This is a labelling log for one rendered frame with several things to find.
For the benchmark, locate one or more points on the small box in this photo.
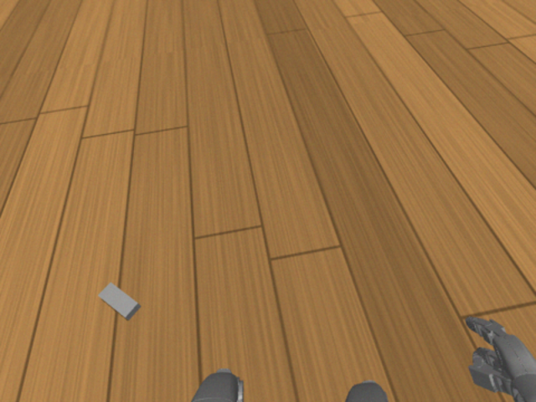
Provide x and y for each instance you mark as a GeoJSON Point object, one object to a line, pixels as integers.
{"type": "Point", "coordinates": [120, 301]}

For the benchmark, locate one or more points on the right robot hand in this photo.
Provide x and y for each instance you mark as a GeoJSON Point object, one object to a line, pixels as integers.
{"type": "Point", "coordinates": [495, 370]}

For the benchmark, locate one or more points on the right robot arm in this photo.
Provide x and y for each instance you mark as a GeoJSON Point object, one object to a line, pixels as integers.
{"type": "Point", "coordinates": [523, 388]}

